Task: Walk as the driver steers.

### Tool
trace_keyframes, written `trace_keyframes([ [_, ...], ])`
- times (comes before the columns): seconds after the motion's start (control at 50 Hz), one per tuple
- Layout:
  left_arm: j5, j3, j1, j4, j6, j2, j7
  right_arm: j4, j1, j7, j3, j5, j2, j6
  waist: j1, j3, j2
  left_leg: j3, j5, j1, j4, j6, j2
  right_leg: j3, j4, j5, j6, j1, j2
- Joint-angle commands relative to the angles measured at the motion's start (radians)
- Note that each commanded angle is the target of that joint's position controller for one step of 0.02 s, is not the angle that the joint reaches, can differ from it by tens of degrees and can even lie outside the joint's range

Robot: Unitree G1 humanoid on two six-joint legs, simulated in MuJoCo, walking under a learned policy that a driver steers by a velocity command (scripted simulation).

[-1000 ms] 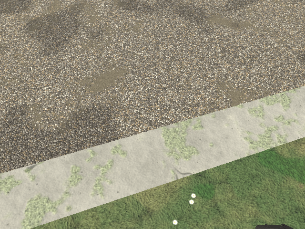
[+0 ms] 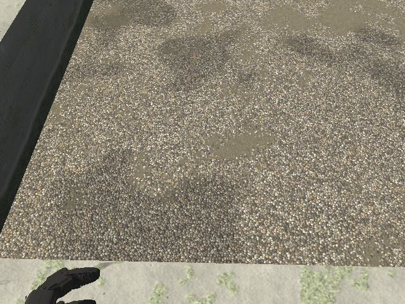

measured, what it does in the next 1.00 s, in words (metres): walks ahead: left foot, then right foot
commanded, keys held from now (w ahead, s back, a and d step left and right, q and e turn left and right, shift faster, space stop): w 1.00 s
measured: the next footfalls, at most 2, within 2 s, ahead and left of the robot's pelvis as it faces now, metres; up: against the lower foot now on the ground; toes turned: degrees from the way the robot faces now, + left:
left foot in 0.38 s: +0.29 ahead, +0.17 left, +0.00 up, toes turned +5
right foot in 0.84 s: +0.44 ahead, -0.02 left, +0.00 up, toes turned +7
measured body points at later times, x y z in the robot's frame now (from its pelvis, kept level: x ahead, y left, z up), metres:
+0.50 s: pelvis +0.20 +0.07 +0.01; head +0.21 +0.09 +0.46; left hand +0.24 +0.34 -0.13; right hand +0.31 -0.18 -0.10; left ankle +0.25 +0.16 -0.72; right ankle +0.15 -0.08 -0.64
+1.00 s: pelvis +0.35 +0.05 +0.01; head +0.36 +0.03 +0.46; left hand +0.44 +0.30 -0.10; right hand +0.50 -0.21 -0.11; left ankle +0.33 +0.19 -0.66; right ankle +0.40 -0.02 -0.72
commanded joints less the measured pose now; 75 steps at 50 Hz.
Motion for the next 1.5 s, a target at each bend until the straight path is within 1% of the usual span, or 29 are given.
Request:
trace_keyframes([
  [0.02, -0.024, 0.044, 0.25, 0.002, 0.028, 0.111, 0.013, -0.108, -0.028, -0.001, -0.023, 0.007, -0.125, -0.018, 0.139, -0.12, -0.182, 0.059, 0.054, -0.607, 0.453, -0.037, 0.101, 0.633, -0.258, -0.494, -0.229, 0.594, -0.406],
  [0.04, -0.01, 0.033, 0.223, 0.011, 0.039, 0.1, 0.015, -0.114, -0.062, -0.002, -0.02, -0.005, -0.111, -0.009, 0.117, -0.039, -0.112, 0.085, 0.11, -0.589, 0.451, -0.034, 0.122, 0.53, -0.28, -0.434, -0.214, 0.459, -0.369],
  [0.08, 0.019, 0.027, 0.195, 0.036, 0.04, 0.092, 0.014, -0.109, -0.044, 0.009, -0.016, -0.014, -0.07, -0.003, 0.06, 0.028, -0.145, 0.074, 0.169, -0.491, 0.362, -0.024, 0.161, 0.379, -0.321, -0.358, -0.195, 0.256, -0.282],
  [0.16, 0.006, 0.035, 0.217, 0.084, 0.036, 0.118, 0.007, -0.102, -0.071, 0.016, -0.002, -0.022, -0.04, -0.005, 0.036, 0.034, -0.127, 0.11, 0.284, -0.458, 0.18, -0.02, 0.182, 0.271, -0.342, -0.269, -0.235, 0.177, -0.264],
  [0.26, -0.011, 0.04, 0.251, 0.09, 0.049, 0.16, 0.007, -0.104, -0.188, 0.045, 0.033, -0.02, -0.01, -0.027, 0.086, 0.028, -0.123, 0.202, 0.399, -0.26, -0.128, -0.014, 0.173, 0.135, -0.293, -0.111, -0.211, 0.102, -0.256],
  [0.3, -0.022, 0.044, 0.286, 0.098, 0.059, 0.186, 0.005, -0.107, -0.207, 0.048, 0.026, -0.018, -0.041, -0.03, 0.095, 0.035, -0.141, 0.215, 0.354, -0.205, -0.212, -0.01, 0.149, 0.148, -0.261, -0.122, -0.197, 0.121, -0.274],
  [0.36, -0.031, 0.031, 0.306, 0.11, 0.088, 0.159, 0.011, -0.028, -0.029, 0.038, -0.002, -0.027, -0.071, -0.022, 0.008, 0.018, -0.109, 0.26, 0.371, 0.035, -0.337, 0.005, 0.091, 0.133, -0.113, -0.135, -0.138, 0.086, -0.251],
  [0.38, 0.043, 0.025, 0.331, 0.101, 0.083, 0.138, 0.017, -0.022, 0.099, 0.037, -0.015, -0.112, -0.133, -0.021, -0.059, -0.061, 0.055, 0.141, 0.259, 0.189, -0.416, 0.024, 0.161, -0.016, 0.235, -0.069, -0.064, 0.049, -0.135],
  [0.4, 0.026, 0.011, 0.389, 0.056, 0.077, 0.067, 0.01, -0.021, 0.181, 0.027, -0.039, -0.102, -0.258, -0.02, -0.041, -0.143, 0.368, -0.347, 0.104, 0.342, -0.615, 0.121, 0.436, -0.073, 0.584, -0.43, -0.003, -0.206, 0.013],
  [0.42, 0.029, 0.028, 0.325, 0.044, 0.087, 0.136, 0.018, -0.023, 0.172, 0.03, -0.035, -0.055, -0.223, -0.007, -0.065, -0.124, 0.247, -0.493, 0.049, 0.306, -0.684, 0.173, 0.449, 0.074, 0.667, -0.409, -0.017, -0.325, 0.02],
  [0.46, 0.011, 0.021, 0.237, 0.025, 0.094, 0.118, 0.021, -0.032, 0.052, 0.026, -0.012, -0.069, -0.126, -0.008, -0.008, -0.03, 0.089, -0.294, 0.229, 0.195, -0.602, 0.164, 0.39, 0.093, 0.719, -0.303, -0.023, -0.339, -0.053],
  [0.52, 0.029, 0.009, 0.274, 0.038, 0.12, 0.077, 0.016, -0.036, -0.029, 0.016, 0.016, -0.064, -0.053, -0.023, 0.067, -0.049, 0.096, -0.128, 0.392, 0.033, -0.609, 0.143, 0.317, 0.071, 0.628, -0.206, 0.007, -0.195, -0.087],
  [0.66, 0.02, -0.007, 0.137, -0.012, 0.149, 0.062, 0.016, 0.005, 0.039, 0.017, 0.012, -0.035, -0.077, -0.024, 0.06, 0.019, 0.048, -0.021, 0.618, -0.022, -0.581, 0.163, 0.314, 0.013, 0.386, -0.056, 0.009, -0.153, -0.096],
  [0.78, 0.01, -0.023, 0.068, -0.052, 0.149, 0.051, -0.003, -0.006, 0.024, 0.01, 0.004, -0.043, -0.121, 0.01, 0.016, 0.027, 0.076, 0.001, 0.51, -0.052, -0.535, 0.128, 0.28, -0.056, 0.213, -0.184, -0.023, 0.038, -0.041],
  [0.82, 0.01, -0.024, 0.24, -0.005, 0.134, 0.029, 0.0, -0.021, -0.039, 0.006, 0.001, -0.03, -0.121, 0.017, 0.112, 0.008, 0.027, 0.022, 0.464, -0.153, -0.429, 0.075, 0.252, -0.044, 0.02, -0.091, -0.035, 0.31, -0.014],
  [0.84, 0.04, -0.004, 0.355, 0.014, 0.127, 0.094, 0.006, -0.029, -0.048, 0.006, 0.008, -0.025, -0.095, 0.008, 0.176, -0.038, -0.126, 0.134, 0.471, -0.219, -0.132, 0.019, 0.154, 0.143, -0.076, -0.028, -0.069, 0.457, -0.124],
  [0.86, 0.032, 0.008, 0.406, 0.0, 0.125, 0.192, 0.008, -0.07, 0.006, 0.009, 0.029, -0.013, -0.015, 0.001, 0.141, -0.128, -0.344, 0.181, -0.006, -0.404, 0.172, -0.025, 0.003, 0.486, -0.125, 0.102, -0.144, 0.598, -0.378],
  [0.88, -0.016, 0.019, 0.415, 0.013, 0.146, 0.2, 0.016, -0.072, -0.046, -0.012, 0.006, -0.033, -0.093, 0.009, 0.193, -0.101, -0.318, 0.032, -0.033, -0.488, 0.224, -0.041, -0.061, 0.571, -0.16, 0.211, -0.185, 0.51, -0.391],
  [0.92, -0.003, -0.015, 0.255, -0.025, 0.14, 0.106, 0.018, -0.075, -0.103, -0.017, -0.001, -0.036, -0.103, 0.013, 0.104, -0.02, -0.189, -0.004, 0.069, -0.452, 0.293, -0.067, -0.027, 0.428, -0.147, 0.258, -0.191, 0.348, -0.342],
  [0.94, 0.0, -0.036, 0.166, -0.057, 0.125, 0.061, 0.02, -0.079, -0.141, -0.022, 0.002, -0.041, -0.088, 0.018, 0.06, 0.004, -0.153, -0.003, 0.121, -0.38, 0.235, -0.093, -0.013, 0.302, -0.144, 0.519, -0.183, 0.241, -0.31],
  [1.02, 0.001, -0.056, 0.149, -0.053, 0.1, 0.04, 0.005, -0.066, -0.145, -0.019, 0.02, -0.06, -0.039, 0.056, 0.019, -0.114, -0.119, 0.053, 0.219, -0.191, 0.078, -0.127, 0.019, 0.174, -0.127, 0.735, -0.166, 0.215, -0.251],
  [1.08, 0.005, -0.06, 0.138, -0.056, 0.109, 0.061, 0.002, -0.083, -0.234, -0.003, 0.051, -0.065, -0.01, 0.067, 0.037, -0.135, -0.142, 0.135, 0.283, -0.109, -0.126, -0.105, 0.055, 0.147, -0.14, 0.599, -0.104, 0.229, -0.207],
  [1.14, 0.006, -0.057, 0.113, -0.078, 0.133, 0.076, 0.002, -0.115, -0.327, 0.008, 0.068, -0.056, -0.014, 0.065, 0.056, -0.11, -0.131, 0.159, 0.283, -0.068, -0.262, -0.085, 0.084, 0.196, -0.184, 0.211, -0.117, 0.213, -0.218],
  [1.2, 0.007, -0.08, 0.102, -0.089, 0.16, 0.031, 0.009, -0.102, -0.287, 0.023, 0.105, -0.088, 0.043, 0.062, 0.032, -0.099, -0.054, 0.139, 0.323, 0.166, -0.43, -0.037, 0.113, 0.199, -0.167, -0.161, -0.086, 0.07, -0.173],
  [1.22, 0.01, -0.089, 0.149, -0.099, 0.168, 0.001, -0.002, -0.096, -0.337, 0.028, 0.087, -0.059, -0.017, 0.059, 0.084, -0.074, 0.055, 0.083, 0.243, 0.131, -0.426, -0.012, 0.125, 0.118, -0.196, -0.316, -0.049, 0.041, -0.096],
  [1.26, 0.018, -0.091, 0.096, -0.105, 0.18, 0.008, -0.012, -0.112, -0.375, 0.038, 0.103, -0.041, -0.012, 0.054, 0.064, 0.012, 0.102, -0.017, 0.068, -0.048, -0.586, 0.01, 0.171, 0.036, -0.137, -0.285, -0.004, 0.139, -0.054],
  [1.3, 0.017, -0.09, 0.103, -0.098, 0.187, 0.012, -0.017, -0.113, -0.407, 0.038, 0.123, -0.04, 0.008, 0.042, 0.09, 0.046, 0.075, -0.019, 0.072, -0.142, -0.653, -0.013, 0.163, 0.057, -0.177, -0.214, 0.007, 0.257, -0.076],
  [1.4, 0.02, -0.092, 0.118, -0.052, 0.16, 0.024, -0.015, -0.096, -0.364, 0.046, 0.13, -0.048, 0.02, 0.04, 0.074, 0.011, -0.039, 0.017, 0.328, -0.02, -0.636, -0.029, 0.156, 0.096, -0.239, -0.1, 0.0, 0.312, -0.108],
  [1.5, 0.01, -0.091, 0.089, -0.033, 0.153, 0.013, -0.008, -0.089, -0.348, 0.047, 0.128, -0.041, 0.027, 0.037, 0.062, -0.036, -0.042, 0.027, 0.449, 0.037, -0.638, -0.021, 0.161, 0.099, -0.238, -0.008, 0.001, 0.357, -0.118],
])
Velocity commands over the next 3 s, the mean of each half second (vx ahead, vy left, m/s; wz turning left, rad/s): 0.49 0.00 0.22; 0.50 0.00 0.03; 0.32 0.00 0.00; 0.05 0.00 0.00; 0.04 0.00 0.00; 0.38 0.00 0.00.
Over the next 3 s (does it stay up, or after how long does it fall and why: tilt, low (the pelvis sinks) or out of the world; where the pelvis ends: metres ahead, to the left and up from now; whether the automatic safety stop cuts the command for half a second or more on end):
stays up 0.41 0.08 0.01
